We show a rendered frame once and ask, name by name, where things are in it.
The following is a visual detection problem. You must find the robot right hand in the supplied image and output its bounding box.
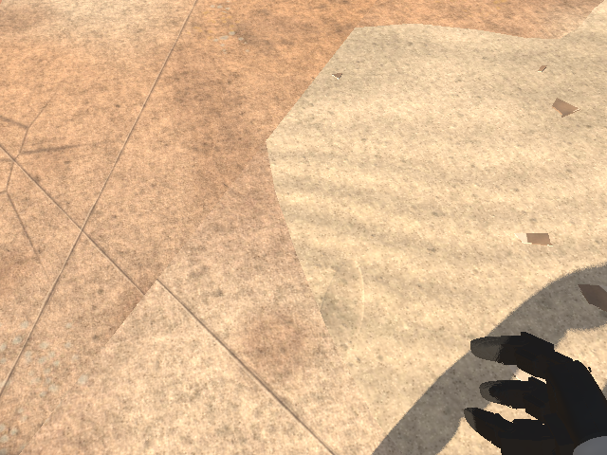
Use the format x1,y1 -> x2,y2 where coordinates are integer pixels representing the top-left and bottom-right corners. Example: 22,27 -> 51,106
464,332 -> 607,455

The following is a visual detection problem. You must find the right robot forearm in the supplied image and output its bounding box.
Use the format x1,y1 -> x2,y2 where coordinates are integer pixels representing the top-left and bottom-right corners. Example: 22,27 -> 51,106
573,436 -> 607,455

